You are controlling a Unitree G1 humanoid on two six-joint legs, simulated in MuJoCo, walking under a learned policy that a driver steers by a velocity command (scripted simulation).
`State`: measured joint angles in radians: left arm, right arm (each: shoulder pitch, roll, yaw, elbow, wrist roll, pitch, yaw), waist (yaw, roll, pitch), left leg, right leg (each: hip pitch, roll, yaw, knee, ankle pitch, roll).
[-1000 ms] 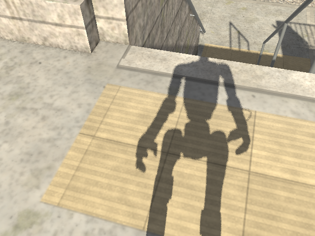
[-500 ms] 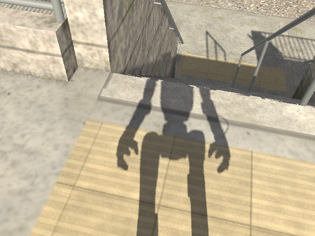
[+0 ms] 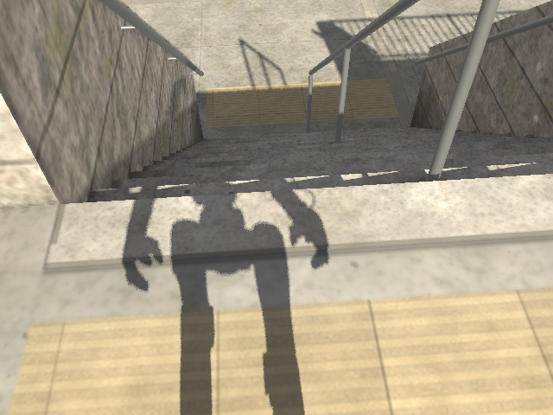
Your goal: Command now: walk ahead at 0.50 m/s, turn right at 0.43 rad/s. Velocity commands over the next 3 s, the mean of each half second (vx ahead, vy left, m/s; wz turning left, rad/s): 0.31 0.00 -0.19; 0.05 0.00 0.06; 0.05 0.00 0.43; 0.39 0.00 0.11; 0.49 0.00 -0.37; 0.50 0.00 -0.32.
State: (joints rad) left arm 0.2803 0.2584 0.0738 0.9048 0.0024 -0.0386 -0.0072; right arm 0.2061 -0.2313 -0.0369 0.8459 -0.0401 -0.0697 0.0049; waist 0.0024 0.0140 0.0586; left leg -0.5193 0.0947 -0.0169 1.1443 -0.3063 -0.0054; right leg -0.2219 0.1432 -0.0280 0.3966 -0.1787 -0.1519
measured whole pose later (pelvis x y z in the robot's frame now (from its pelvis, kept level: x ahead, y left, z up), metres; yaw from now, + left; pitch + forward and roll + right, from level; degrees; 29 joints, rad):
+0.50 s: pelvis +0.22 +0.04 +0.00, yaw -5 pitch -1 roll +0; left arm 0.28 0.23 0.04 0.96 0.02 -0.02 0.02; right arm 0.19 -0.20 -0.01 0.91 -0.01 -0.06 -0.01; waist 0.02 -0.03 0.09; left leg -0.32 -0.04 0.08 0.41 -0.08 0.08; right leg -0.34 0.06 0.07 1.03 -0.45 -0.02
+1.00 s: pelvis +0.25 +0.02 +0.00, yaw -1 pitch -1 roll -2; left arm 0.27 0.19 0.04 1.04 0.01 0.00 0.06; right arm 0.29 -0.20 -0.02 1.00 -0.02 0.01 -0.01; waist -0.03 0.02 0.02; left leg -0.35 -0.02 -0.01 0.55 -0.19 0.05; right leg -0.19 0.03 -0.06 0.50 -0.30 -0.03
